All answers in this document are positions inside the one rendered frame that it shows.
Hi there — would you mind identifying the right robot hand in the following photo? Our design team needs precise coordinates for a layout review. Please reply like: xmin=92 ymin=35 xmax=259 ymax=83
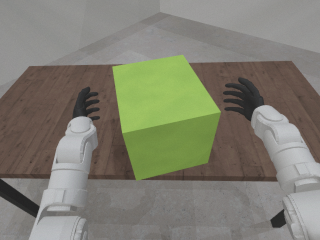
xmin=223 ymin=77 xmax=265 ymax=121

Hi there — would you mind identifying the robot right upper arm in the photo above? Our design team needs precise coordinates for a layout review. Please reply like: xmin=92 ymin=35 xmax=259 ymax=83
xmin=282 ymin=189 xmax=320 ymax=240

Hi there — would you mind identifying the carton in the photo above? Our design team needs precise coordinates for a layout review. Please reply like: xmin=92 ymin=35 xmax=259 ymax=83
xmin=112 ymin=55 xmax=221 ymax=181

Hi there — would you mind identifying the left robot hand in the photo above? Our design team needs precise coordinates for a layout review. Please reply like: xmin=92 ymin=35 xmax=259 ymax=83
xmin=72 ymin=86 xmax=100 ymax=121

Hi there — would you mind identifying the robot left upper arm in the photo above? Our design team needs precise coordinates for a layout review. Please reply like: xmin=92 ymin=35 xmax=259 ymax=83
xmin=31 ymin=216 xmax=89 ymax=240

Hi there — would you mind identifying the table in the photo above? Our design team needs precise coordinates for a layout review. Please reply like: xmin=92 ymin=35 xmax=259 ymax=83
xmin=0 ymin=61 xmax=320 ymax=228

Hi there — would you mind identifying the left robot forearm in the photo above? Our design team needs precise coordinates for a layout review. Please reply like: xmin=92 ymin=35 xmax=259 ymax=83
xmin=28 ymin=116 xmax=98 ymax=240

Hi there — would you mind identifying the right robot forearm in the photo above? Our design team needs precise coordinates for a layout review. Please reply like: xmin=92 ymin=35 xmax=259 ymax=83
xmin=251 ymin=105 xmax=320 ymax=193

